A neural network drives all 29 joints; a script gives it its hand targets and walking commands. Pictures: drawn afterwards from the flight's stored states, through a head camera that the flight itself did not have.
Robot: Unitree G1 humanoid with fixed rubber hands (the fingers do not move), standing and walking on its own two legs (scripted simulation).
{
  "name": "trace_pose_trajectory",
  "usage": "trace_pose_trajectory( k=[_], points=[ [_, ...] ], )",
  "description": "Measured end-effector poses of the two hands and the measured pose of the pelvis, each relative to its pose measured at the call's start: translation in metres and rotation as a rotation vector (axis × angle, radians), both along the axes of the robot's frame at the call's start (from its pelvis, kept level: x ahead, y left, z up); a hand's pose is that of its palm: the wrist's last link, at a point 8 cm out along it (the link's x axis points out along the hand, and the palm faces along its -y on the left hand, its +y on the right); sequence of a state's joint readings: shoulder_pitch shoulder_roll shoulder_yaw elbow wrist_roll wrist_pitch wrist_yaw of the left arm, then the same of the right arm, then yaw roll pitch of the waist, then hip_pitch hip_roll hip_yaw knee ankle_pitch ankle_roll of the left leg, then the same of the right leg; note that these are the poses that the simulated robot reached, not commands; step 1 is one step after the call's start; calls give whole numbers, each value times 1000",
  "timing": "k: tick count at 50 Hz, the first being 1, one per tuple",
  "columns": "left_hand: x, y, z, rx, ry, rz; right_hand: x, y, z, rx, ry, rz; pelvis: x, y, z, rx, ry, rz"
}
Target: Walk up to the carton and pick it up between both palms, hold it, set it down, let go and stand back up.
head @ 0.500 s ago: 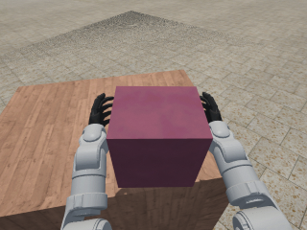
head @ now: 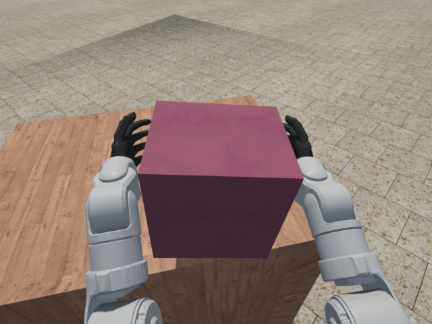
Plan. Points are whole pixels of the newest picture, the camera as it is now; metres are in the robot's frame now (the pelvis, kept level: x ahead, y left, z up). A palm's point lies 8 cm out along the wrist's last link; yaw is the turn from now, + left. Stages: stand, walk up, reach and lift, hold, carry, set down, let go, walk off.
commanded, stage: reach and lift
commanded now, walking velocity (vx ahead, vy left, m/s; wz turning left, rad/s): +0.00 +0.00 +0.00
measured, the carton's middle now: (214, 183) +0.34 +0.01 +0.14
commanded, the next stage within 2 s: hold in 0.78 s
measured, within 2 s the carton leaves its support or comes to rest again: neither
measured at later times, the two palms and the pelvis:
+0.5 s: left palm (126, 152) +0.36 +0.16 +0.21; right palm (302, 153) +0.37 -0.14 +0.18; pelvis +0.01 +0.00 +0.00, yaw +0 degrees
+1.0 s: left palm (127, 138) +0.36 +0.15 +0.23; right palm (310, 141) +0.37 -0.15 +0.21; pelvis +0.01 +0.00 +0.00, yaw +0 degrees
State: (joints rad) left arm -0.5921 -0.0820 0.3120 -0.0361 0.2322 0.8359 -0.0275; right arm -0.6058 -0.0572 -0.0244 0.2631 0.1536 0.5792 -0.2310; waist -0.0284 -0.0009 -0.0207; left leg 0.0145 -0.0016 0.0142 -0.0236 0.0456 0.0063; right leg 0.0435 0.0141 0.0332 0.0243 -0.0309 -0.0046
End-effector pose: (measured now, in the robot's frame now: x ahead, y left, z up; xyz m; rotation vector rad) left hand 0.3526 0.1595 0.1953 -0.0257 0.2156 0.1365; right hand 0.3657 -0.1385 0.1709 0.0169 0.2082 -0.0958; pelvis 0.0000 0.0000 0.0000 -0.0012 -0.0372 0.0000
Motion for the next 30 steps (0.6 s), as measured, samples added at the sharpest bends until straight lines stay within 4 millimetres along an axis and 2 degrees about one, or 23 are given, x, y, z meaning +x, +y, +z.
trace_pose_trajectory(
  k=[9, 30],
  points=[
    [6, -1, 6, -7, -8, -2, 6, -2, 6, -3, -9, -2, 5, 1, 0, -1, -8, -5],
    [3, -4, 15, -15, -8, -1, 4, -5, 12, 4, -21, 1, 10, -4, -1, 2, -50, -7]
  ],
)
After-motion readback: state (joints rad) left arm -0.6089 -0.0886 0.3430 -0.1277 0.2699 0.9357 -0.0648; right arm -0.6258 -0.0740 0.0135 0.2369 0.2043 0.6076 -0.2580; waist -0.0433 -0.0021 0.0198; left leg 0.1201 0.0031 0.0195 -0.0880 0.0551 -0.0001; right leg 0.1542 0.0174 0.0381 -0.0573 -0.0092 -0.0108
